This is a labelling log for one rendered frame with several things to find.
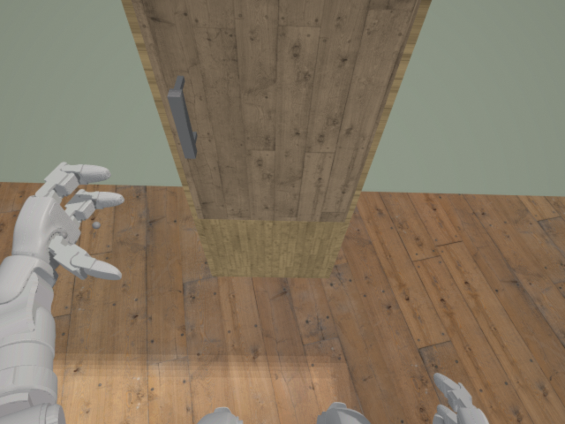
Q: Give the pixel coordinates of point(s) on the right robot hand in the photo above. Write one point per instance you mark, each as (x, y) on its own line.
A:
(460, 401)

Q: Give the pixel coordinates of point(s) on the cupboard door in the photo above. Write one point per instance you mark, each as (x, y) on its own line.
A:
(285, 96)

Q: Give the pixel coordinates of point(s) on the left robot hand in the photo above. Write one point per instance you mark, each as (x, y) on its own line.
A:
(42, 219)

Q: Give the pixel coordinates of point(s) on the handle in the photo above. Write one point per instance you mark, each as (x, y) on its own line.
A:
(181, 118)

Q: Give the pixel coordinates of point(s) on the robot right shin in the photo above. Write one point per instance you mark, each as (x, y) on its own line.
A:
(337, 404)

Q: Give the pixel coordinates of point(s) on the robot left forearm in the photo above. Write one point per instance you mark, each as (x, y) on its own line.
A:
(27, 333)

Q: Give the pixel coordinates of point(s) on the robot left upper arm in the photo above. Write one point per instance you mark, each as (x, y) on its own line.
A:
(38, 414)

